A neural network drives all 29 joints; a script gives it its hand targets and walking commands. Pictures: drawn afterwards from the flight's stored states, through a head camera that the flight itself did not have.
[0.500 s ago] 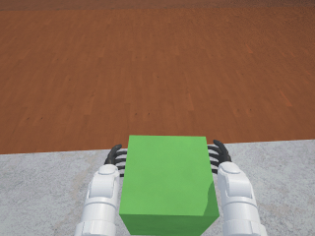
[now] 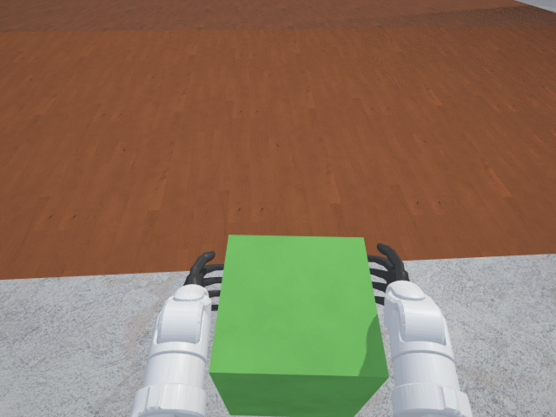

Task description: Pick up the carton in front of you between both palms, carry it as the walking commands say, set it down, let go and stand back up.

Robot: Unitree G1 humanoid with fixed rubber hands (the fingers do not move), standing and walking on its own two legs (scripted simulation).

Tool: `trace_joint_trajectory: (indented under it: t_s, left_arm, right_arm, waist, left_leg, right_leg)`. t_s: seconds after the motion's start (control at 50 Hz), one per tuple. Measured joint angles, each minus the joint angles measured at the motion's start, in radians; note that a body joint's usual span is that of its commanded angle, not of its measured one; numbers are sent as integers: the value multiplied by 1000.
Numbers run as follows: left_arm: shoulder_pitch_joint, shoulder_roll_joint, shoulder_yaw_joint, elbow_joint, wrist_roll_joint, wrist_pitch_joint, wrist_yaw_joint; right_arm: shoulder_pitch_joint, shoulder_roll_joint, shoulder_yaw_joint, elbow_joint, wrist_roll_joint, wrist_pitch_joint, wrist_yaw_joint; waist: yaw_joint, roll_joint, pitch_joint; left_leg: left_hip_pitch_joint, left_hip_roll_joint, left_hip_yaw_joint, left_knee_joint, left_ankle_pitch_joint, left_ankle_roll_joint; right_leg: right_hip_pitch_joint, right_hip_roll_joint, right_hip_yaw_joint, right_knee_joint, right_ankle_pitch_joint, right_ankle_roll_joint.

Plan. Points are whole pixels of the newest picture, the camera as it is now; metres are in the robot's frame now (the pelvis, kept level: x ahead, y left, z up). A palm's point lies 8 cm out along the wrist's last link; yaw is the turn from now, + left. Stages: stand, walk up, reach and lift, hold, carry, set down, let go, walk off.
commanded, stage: hold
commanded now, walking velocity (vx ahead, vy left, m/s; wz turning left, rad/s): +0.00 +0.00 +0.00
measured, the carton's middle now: (293, 330) +0.28 +0.00 -0.04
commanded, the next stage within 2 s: carry in 0.78 s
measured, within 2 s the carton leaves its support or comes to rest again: neither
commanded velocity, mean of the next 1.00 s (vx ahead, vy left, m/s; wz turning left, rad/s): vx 0.13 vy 0.00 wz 0.00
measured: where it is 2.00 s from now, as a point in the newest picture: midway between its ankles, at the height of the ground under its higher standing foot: (296, 358)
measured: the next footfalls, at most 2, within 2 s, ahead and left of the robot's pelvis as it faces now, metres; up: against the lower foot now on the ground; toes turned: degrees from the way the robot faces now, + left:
left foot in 1.22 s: +0.20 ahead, +0.08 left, +0.00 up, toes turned +8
right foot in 1.62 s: +0.51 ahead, -0.16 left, +0.00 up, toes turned -14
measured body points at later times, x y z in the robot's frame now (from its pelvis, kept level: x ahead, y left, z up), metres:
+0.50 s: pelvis +0.00 +0.00 +0.00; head -0.05 +0.01 +0.45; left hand +0.30 +0.15 +0.04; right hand +0.31 -0.15 +0.05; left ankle +0.02 +0.13 -0.75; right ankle +0.01 -0.13 -0.75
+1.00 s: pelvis +0.03 -0.02 -0.01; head +0.00 -0.03 +0.44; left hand +0.33 +0.12 +0.06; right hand +0.33 -0.18 +0.06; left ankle +0.02 +0.13 -0.74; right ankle +0.01 -0.13 -0.75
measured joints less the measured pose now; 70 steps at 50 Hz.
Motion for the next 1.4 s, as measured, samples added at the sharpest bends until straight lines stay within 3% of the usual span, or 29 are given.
trace_joint_trajectory:
  t_s: [0.26,0.76,0.84,0.9,0.96,1.02,1.08,1.18,1.22,1.24,1.3,1.34,1.4]
  left_arm:
    - [-31,-8,26,25,12,-10,1]
    - [13,3,-9,-17,-9,4,-2]
    - [31,7,-21,-43,-22,3,5]
    - [55,13,-42,-115,-52,18,23]
    - [79,17,-65,-212,-96,45,38]
    - [91,18,-108,-301,-129,93,54]
    - [115,21,-139,-402,-143,151,66]
    - [172,26,-157,-603,-172,256,80]
    - [200,28,-162,-673,-187,297,88]
    - [217,29,-158,-703,-196,315,92]
    - [279,28,-151,-750,-232,368,119]
    - [300,27,-155,-756,-257,397,133]
    - [315,25,-166,-750,-278,404,152]
  right_arm:
    - [-30,9,-32,24,-22,-13,8]
    - [14,-4,11,-18,6,3,5]
    - [24,-6,35,-40,14,7,-7]
    - [42,-11,77,-105,38,25,-29]
    - [74,-18,111,-217,72,60,-45]
    - [123,-29,120,-350,112,115,-56]
    - [153,-33,135,-457,149,173,-71]
    - [192,-37,181,-620,194,264,-97]
    - [212,-38,198,-678,208,302,-103]
    - [223,-38,211,-695,214,317,-108]
    - [276,-40,246,-709,228,367,-128]
    - [321,-38,245,-731,244,399,-140]
    - [367,-35,244,-762,266,424,-168]
  waist:
    - [-1,-1,-4]
    - [4,1,-3]
    - [11,8,-59]
    - [20,13,-89]
    - [21,30,-102]
    - [10,33,-126]
    - [2,6,-136]
    - [9,-24,-142]
    - [19,-23,-145]
    - [26,-28,-151]
    - [25,-19,-172]
    - [16,0,-176]
    - [-8,21,-171]
  left_leg:
    - [-10,-4,8,8,-1,3]
    - [13,3,8,-17,0,0]
    - [-88,14,42,69,-84,0]
    - [-143,31,78,94,-107,0]
    - [-182,58,89,136,-86,-9]
    - [-251,82,126,278,-232,-8]
    - [-331,72,188,373,-283,-4]
    - [-360,39,277,203,-167,-7]
    - [-314,33,316,77,-81,1]
    - [-300,31,328,66,-2,27]
    - [-279,40,345,116,-56,74]
    - [-233,48,339,83,-87,69]
    - [-144,56,328,-7,-81,49]
  right_leg:
    - [-13,-4,1,11,-2,4]
    - [8,-2,-6,-11,-1,-3]
    - [-103,-10,-27,89,-99,-1]
    - [-187,-31,-72,166,-186,-1]
    - [-212,-34,-127,165,-130,-10]
    - [-204,-35,-159,135,-82,-23]
    - [-174,-56,-161,69,-93,-27]
    - [-113,-87,-148,-5,-106,-10]
    - [-106,-87,-142,54,-166,-1]
    - [-127,-93,-146,130,-211,-2]
    - [-279,-94,-184,481,-275,-19]
    - [-382,-97,-215,615,-254,-26]
    - [-488,-114,-246,582,-160,-15]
